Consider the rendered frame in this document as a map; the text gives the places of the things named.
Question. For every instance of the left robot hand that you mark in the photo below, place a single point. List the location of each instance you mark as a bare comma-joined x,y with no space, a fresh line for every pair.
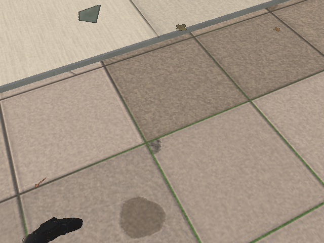
53,228

